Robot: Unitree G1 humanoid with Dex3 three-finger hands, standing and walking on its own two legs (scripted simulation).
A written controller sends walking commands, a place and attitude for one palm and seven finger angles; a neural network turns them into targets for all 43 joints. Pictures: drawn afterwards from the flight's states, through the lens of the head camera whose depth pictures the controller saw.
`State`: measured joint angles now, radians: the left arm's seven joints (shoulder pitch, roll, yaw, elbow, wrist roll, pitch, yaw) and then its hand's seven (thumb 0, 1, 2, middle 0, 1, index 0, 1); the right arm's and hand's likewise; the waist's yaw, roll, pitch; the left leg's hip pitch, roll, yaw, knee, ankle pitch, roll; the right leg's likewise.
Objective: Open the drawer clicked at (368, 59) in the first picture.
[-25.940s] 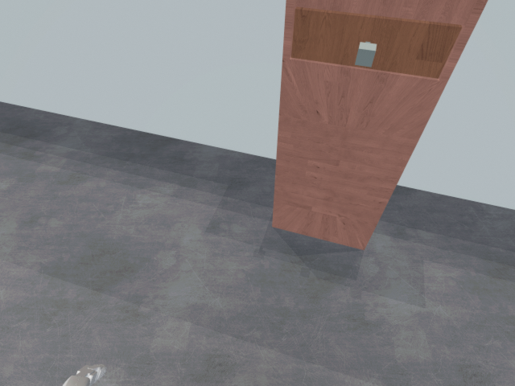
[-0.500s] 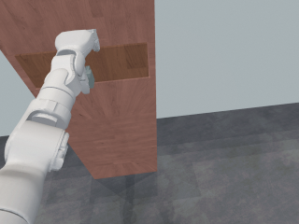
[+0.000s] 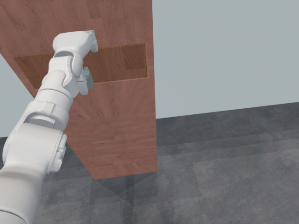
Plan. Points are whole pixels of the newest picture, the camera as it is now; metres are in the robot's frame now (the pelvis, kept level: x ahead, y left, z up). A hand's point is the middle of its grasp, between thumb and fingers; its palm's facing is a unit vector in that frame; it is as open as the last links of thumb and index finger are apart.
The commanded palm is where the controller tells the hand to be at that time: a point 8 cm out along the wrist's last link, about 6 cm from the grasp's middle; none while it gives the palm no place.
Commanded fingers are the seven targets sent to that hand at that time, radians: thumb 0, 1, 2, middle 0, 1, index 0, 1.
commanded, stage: lower the fingers behind the handle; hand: left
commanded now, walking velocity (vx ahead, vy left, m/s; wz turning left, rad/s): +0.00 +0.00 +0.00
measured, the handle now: (85, 76) +0.53 +0.17 +0.14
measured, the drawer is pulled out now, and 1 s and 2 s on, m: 0.00 0.00 0.00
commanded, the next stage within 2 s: lift the fingers back up to retry in 1.64 s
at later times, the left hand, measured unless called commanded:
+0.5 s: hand (82, 63) +0.50 +0.15 +0.20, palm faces +0.07 -0.03 -1.00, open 13.4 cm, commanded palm +0.49 +0.20 +0.21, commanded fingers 0.00 -0.50 0.30 -0.30 -1.20 -0.30 -1.20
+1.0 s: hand (81, 64) +0.50 +0.16 +0.20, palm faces +0.09 -0.01 -1.00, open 13.6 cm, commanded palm +0.48 +0.21 +0.18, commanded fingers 0.00 -0.50 0.30 -0.30 -1.20 -0.30 -1.20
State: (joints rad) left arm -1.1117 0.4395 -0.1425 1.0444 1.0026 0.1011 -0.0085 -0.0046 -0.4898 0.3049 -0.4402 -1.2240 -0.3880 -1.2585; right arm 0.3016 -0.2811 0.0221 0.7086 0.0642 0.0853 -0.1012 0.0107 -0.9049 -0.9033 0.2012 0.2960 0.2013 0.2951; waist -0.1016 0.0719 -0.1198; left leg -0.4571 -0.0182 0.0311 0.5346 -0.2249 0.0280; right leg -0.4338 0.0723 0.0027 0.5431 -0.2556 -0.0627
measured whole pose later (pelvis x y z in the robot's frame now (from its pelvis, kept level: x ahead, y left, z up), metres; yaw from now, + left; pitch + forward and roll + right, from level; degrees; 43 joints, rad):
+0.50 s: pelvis +0.00 +0.00 +0.00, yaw +0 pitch +9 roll +0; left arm -1.11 0.43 -0.16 1.04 1.01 0.12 0.02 0.00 -0.49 0.30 -0.43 -1.25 -0.37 -1.29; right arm 0.29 -0.29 0.02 0.69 0.06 0.10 -0.09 0.01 -0.90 -0.90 0.20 0.30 0.20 0.30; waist -0.10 0.06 -0.13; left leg -0.48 -0.01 0.02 0.55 -0.23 0.02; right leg -0.45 0.08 0.00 0.56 -0.26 -0.07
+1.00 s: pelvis -0.01 +0.00 +0.00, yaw +0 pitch +9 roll +0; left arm -1.10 0.46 -0.19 1.03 1.00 0.11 0.03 0.00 -0.49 0.30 -0.39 -1.29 -0.33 -1.31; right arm 0.31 -0.29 0.04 0.67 0.07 0.11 -0.11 0.01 -0.90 -0.90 0.20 0.30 0.20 0.30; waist -0.12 0.05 -0.14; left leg -0.51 -0.01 0.03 0.58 -0.24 0.03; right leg -0.48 0.08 0.00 0.58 -0.26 -0.06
